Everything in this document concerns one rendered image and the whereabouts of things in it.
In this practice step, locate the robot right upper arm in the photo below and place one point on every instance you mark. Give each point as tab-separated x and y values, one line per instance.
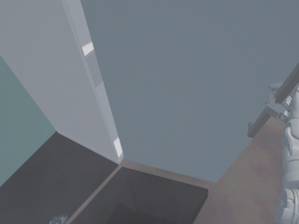
287	208

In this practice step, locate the fridge door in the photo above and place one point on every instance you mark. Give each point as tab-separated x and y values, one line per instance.
185	77

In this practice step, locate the robot right hand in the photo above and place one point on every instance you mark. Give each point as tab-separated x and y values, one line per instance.
290	104

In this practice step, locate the robot left hand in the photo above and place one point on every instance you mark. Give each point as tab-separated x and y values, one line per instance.
61	219

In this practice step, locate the handle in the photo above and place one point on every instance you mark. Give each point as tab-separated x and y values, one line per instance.
285	89

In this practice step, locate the right robot forearm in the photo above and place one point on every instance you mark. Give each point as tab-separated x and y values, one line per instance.
290	155

